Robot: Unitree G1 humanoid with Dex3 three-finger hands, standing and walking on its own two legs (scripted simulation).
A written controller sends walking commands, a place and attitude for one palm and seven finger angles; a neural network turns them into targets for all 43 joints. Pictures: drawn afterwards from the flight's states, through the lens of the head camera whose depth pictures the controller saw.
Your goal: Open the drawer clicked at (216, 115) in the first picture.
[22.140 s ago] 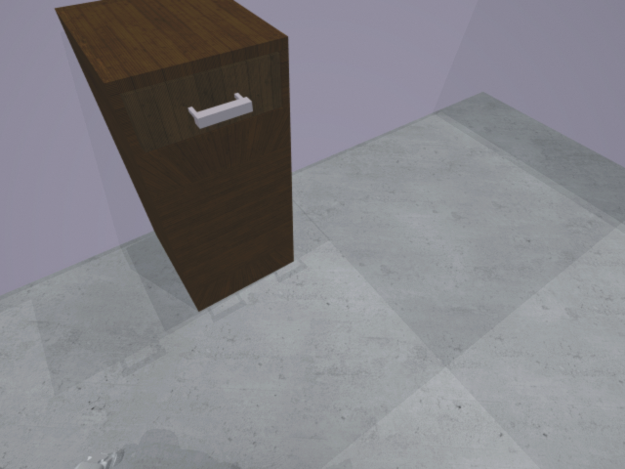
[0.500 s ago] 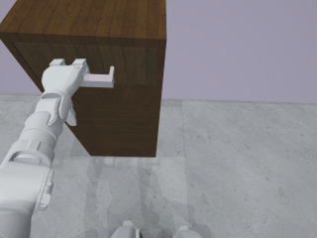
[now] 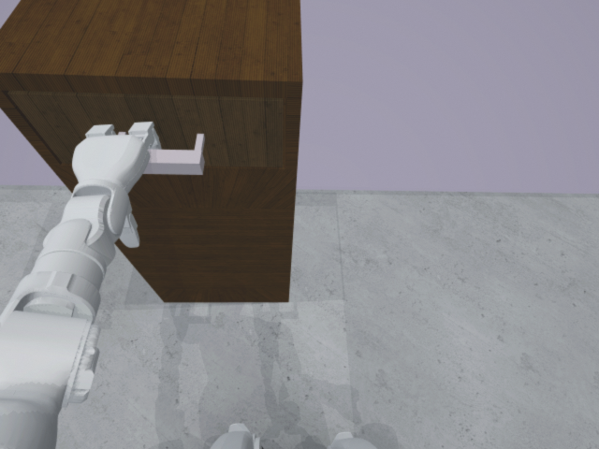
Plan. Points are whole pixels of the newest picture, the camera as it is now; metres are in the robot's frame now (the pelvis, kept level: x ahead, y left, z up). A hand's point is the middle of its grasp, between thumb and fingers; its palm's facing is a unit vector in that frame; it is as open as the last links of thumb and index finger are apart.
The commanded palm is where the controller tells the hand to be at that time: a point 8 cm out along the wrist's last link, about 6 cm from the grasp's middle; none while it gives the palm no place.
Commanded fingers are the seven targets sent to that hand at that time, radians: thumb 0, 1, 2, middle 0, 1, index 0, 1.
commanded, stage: lower the fingers behind the handle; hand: left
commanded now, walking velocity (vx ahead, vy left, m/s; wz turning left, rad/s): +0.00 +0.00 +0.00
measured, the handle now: (158, 150) +0.53 +0.19 +0.05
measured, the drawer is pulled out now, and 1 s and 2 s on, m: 0.00 0.00 0.10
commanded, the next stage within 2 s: close the thumb around the handle in 0.12 s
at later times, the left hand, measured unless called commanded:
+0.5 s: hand (127, 186) +0.48 +0.23 +0.02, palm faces -0.06 -0.06 -1.00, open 11.6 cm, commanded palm +0.46 +0.23 +0.08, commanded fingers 0.00 0.34 0.66 -0.36 -1.29 -0.36 -1.29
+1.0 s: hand (127, 186) +0.48 +0.24 +0.02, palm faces -0.05 -0.05 -1.00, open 5.6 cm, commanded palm +0.46 +0.23 +0.08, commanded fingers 0.00 0.90 0.90 -0.40 -1.35 -0.40 -1.35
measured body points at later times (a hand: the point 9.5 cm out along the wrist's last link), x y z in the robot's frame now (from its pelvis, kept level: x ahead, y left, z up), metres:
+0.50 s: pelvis +0.00 +0.01 +0.00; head +0.10 +0.02 +0.44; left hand +0.48 +0.24 +0.08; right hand +0.02 -0.27 -0.12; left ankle +0.01 +0.09 -0.69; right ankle -0.03 -0.11 -0.69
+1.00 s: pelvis +0.00 +0.01 +0.00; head +0.10 +0.02 +0.44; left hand +0.48 +0.24 +0.08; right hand +0.01 -0.26 -0.12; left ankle +0.01 +0.09 -0.69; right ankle -0.03 -0.11 -0.69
